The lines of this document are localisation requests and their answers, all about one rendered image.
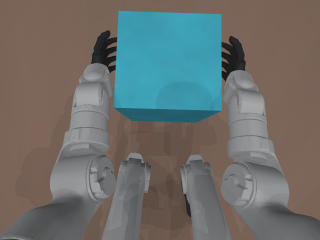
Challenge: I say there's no left robot thigh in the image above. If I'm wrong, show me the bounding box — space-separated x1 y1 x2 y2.
101 158 151 240

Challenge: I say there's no left robot forearm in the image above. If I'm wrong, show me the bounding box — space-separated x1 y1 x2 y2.
50 63 113 190

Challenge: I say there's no robot left upper arm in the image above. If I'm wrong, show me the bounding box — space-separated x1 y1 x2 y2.
0 153 117 240

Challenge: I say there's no right robot hand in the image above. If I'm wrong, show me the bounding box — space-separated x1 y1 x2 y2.
221 36 246 82

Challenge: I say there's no carton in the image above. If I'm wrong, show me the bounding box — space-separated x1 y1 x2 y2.
113 11 222 123

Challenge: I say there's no robot right foot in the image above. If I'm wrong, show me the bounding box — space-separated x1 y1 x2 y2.
181 179 192 218

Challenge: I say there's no right robot forearm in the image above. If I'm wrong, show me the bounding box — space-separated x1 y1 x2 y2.
222 70 284 175

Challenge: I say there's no left robot hand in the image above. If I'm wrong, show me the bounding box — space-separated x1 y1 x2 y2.
91 30 117 73

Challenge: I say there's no robot right upper arm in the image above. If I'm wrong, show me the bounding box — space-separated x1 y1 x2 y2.
220 161 320 240

